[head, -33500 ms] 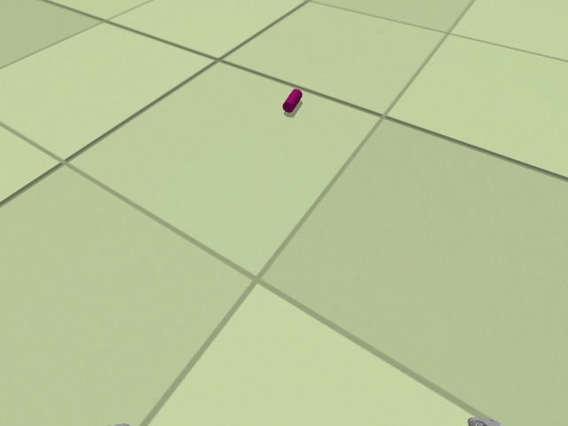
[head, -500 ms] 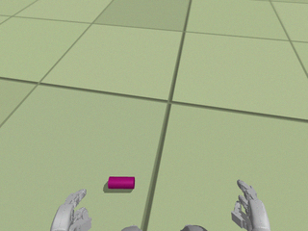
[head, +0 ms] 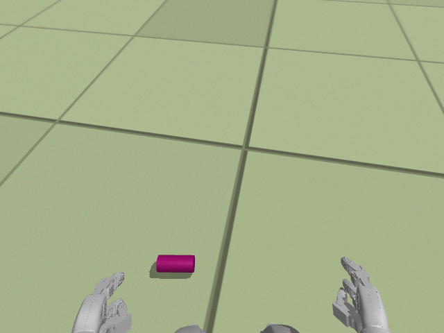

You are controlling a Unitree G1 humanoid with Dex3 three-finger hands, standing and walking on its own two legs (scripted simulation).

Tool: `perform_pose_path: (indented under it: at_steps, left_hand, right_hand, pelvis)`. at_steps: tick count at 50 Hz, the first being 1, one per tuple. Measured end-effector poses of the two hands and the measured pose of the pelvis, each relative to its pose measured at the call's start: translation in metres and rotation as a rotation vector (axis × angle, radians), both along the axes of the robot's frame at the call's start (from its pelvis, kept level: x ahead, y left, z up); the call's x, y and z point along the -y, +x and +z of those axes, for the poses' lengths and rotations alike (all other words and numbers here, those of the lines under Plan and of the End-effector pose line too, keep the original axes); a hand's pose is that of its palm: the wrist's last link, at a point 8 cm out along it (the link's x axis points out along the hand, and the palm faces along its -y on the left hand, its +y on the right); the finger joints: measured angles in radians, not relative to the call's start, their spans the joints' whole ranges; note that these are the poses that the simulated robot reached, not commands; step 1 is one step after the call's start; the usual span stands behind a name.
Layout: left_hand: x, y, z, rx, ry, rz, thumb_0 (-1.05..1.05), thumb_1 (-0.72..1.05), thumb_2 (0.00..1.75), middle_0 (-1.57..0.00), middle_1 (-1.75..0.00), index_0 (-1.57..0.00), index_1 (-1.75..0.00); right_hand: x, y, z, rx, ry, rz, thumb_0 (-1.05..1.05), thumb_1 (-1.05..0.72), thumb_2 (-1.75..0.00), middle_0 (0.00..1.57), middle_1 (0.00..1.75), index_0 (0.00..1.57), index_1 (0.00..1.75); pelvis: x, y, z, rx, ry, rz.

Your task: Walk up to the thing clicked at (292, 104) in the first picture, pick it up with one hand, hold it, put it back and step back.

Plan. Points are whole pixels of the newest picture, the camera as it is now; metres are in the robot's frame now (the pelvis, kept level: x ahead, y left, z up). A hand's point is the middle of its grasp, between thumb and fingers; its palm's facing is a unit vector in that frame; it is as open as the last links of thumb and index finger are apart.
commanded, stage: home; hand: left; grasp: from above
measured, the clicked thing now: (176, 263) +0.48 +0.21 -0.68
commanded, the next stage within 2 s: stand in 0.74 s
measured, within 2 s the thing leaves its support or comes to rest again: neither
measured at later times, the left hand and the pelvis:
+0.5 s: hand (127, 317) +0.16 +0.18 -0.05, palm faces +0.04 -0.98 -0.21, open 7.4 cm; pelvis +0.00 +0.00 +0.00, yaw +0 degrees
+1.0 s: hand (118, 328) +0.16 +0.21 -0.09, palm faces +0.01 -0.95 -0.32, open 7.4 cm; pelvis +0.00 +0.00 +0.02, yaw +0 degrees
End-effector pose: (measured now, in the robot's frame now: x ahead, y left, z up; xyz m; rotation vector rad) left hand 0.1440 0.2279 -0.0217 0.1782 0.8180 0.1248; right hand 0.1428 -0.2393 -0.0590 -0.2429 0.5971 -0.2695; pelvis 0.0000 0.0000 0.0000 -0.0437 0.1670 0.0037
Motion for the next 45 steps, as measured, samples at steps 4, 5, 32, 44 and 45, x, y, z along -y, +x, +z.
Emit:
perform_pose_path:
  at_steps: [4, 5, 32, 44, 45]
  left_hand:
    - [0.000, 0.000, 0.000, -0.002, 0.001, -0.002, 0.01, 0.91, 0.89, -0.20, -0.30, -0.20, -0.30]
    - [0.000, 0.000, 0.000, -0.003, -0.001, -0.001, 0.01, 0.91, 0.89, -0.20, -0.30, -0.20, -0.30]
    - [-0.002, 0.004, 0.000, -0.002, 0.001, -0.005, 0.01, 0.91, 0.89, -0.20, -0.30, -0.20, -0.30]
    - [-0.003, 0.007, -0.009, 0.022, 0.047, -0.026, 0.01, 0.91, 0.89, -0.20, -0.30, -0.20, -0.30]
    - [-0.007, 0.008, -0.015, 0.022, 0.068, -0.031, 0.01, 0.91, 0.89, -0.20, -0.30, -0.20, -0.30]
  right_hand:
    - [0.000, -0.001, 0.000, -0.002, 0.000, -0.001, 0.02, -0.90, -0.90, 0.20, 0.30, 0.20, 0.30]
    - [0.000, -0.001, 0.000, -0.003, 0.000, -0.001, 0.02, -0.90, -0.90, 0.20, 0.30, 0.20, 0.30]
    - [-0.002, 0.003, -0.001, -0.008, 0.003, -0.001, 0.02, -0.90, -0.90, 0.20, 0.30, 0.20, 0.30]
    - [0.001, 0.003, -0.009, -0.098, -0.022, 0.063, 0.01, -0.90, -0.90, 0.20, 0.30, 0.20, 0.30]
    - [0.003, 0.001, -0.014, -0.165, -0.032, 0.099, 0.01, -0.90, -0.90, 0.20, 0.30, 0.20, 0.30]
  pelvis:
    - [-0.001, 0.000, 0.000, -0.001, 0.000, 0.000]
    - [-0.001, 0.000, 0.000, -0.001, -0.001, 0.000]
    - [-0.002, 0.003, -0.001, -0.007, -0.001, -0.001]
    - [0.001, 0.000, 0.003, 0.035, 0.013, 0.000]
    - [0.001, -0.001, 0.006, 0.055, 0.023, -0.002]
